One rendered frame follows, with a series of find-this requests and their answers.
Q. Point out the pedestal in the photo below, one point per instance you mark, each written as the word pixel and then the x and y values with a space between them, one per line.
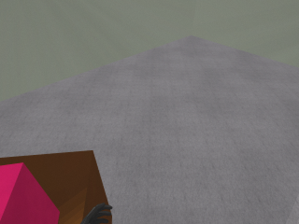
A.
pixel 71 180

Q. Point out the carton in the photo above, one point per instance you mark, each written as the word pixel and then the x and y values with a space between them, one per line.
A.
pixel 22 200

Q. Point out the left robot hand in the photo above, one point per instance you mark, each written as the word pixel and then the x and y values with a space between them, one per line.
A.
pixel 97 211

